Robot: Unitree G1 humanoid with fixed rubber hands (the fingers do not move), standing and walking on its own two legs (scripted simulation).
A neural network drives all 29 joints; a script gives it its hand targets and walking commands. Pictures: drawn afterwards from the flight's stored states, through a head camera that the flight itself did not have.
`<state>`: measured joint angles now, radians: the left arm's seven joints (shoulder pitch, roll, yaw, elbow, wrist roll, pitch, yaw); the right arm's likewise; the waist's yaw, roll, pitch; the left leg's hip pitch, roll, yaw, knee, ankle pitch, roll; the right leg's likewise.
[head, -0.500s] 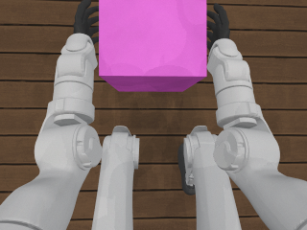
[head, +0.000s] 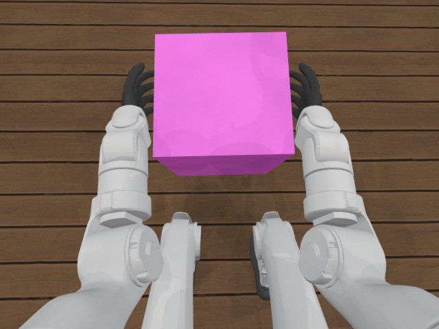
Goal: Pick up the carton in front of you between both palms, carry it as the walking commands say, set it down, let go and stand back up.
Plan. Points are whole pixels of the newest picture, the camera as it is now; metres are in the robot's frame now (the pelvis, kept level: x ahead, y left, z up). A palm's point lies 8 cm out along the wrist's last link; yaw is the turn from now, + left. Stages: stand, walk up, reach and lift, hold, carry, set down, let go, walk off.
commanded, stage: reach and lift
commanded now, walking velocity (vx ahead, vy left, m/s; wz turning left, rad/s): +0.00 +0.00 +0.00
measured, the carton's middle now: (221, 118) +0.48 +0.01 -0.12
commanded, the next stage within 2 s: hold in 1.98 s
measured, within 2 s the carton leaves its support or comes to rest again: neither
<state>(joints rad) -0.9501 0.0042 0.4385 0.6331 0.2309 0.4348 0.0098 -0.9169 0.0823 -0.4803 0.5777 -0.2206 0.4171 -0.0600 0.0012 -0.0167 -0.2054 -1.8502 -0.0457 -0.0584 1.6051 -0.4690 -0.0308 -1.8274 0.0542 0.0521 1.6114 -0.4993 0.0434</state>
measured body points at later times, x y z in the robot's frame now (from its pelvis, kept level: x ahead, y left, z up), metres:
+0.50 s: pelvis +0.05 +0.00 +0.14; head +0.17 +0.00 +0.57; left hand +0.43 +0.16 +0.11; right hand +0.43 -0.15 +0.11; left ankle +0.10 +0.13 -0.51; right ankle +0.09 -0.13 -0.51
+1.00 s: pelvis +0.08 +0.00 +0.23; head +0.06 +0.00 +0.68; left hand +0.39 +0.15 +0.25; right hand +0.39 -0.15 +0.25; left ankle +0.10 +0.13 -0.51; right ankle +0.09 -0.13 -0.51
